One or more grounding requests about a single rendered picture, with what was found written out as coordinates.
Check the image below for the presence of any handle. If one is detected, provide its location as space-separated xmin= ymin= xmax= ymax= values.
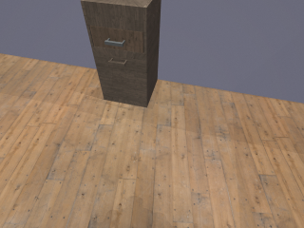
xmin=108 ymin=60 xmax=125 ymax=67
xmin=104 ymin=38 xmax=125 ymax=47

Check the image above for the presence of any cabinet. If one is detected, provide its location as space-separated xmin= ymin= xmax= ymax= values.
xmin=80 ymin=0 xmax=162 ymax=108

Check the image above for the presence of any drawer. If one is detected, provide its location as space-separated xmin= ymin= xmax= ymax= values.
xmin=89 ymin=25 xmax=144 ymax=53

